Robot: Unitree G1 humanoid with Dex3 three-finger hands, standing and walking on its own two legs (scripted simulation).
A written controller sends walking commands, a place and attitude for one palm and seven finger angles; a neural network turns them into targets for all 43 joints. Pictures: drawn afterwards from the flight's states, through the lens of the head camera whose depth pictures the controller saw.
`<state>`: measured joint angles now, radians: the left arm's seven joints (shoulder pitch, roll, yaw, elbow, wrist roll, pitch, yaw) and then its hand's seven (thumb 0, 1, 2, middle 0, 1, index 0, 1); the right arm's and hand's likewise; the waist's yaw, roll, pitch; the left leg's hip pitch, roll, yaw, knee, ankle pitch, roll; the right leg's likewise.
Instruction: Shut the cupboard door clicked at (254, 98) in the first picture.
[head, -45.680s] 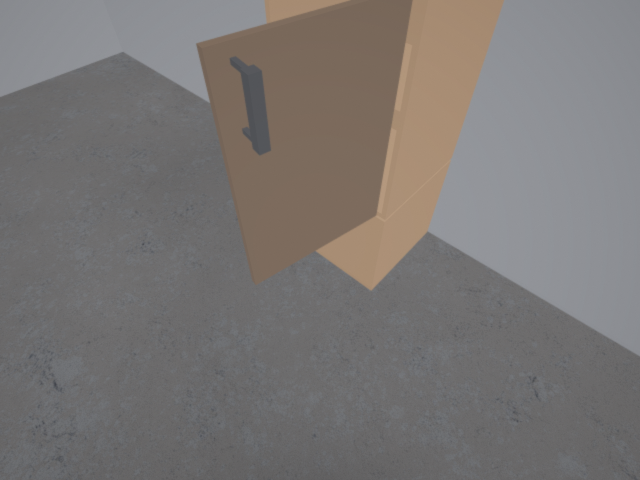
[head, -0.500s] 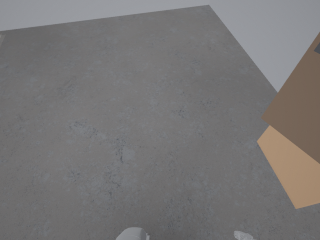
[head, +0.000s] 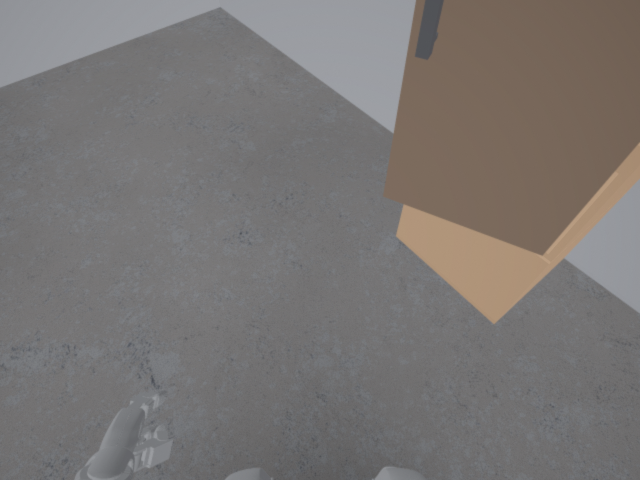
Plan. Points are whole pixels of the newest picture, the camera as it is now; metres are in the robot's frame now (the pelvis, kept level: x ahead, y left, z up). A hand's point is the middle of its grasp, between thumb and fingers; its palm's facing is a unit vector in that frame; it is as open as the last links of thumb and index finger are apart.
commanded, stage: turn to face it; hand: left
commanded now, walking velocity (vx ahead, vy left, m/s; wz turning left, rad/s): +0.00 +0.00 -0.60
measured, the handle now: (436, 5) +0.75 -0.17 +0.17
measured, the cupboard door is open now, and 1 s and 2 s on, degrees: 24 24 24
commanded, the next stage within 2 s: take the last steps up to it in 0.70 s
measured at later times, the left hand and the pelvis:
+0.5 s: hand (189, 437) +0.19 +0.20 -0.15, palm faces -0.27 -0.94 -0.20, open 7.4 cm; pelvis +0.04 +0.03 +0.02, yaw -17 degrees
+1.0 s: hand (216, 408) +0.23 +0.17 -0.16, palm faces -0.43 -0.89 -0.15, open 7.4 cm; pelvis +0.08 +0.03 +0.02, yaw -27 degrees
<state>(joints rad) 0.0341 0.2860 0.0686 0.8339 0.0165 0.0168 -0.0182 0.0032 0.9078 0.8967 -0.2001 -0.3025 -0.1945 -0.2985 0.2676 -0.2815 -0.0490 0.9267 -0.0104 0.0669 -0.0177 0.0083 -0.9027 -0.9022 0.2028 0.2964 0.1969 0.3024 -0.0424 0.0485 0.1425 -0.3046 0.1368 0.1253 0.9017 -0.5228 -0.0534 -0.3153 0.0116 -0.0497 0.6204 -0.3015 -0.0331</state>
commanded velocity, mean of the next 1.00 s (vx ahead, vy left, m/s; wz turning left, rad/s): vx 0.07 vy -0.01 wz -0.34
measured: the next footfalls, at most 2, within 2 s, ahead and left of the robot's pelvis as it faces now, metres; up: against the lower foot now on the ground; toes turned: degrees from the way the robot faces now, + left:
left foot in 0.30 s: +0.10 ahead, +0.15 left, +0.00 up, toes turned -9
right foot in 0.58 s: +0.03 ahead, -0.11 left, +0.00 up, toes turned -22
